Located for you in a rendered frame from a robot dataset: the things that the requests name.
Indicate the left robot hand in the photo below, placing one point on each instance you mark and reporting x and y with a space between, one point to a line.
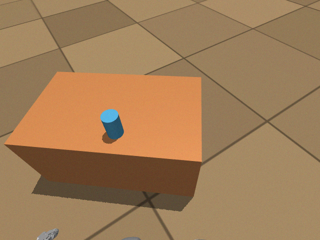
50 235

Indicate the can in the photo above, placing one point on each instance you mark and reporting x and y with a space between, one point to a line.
112 123

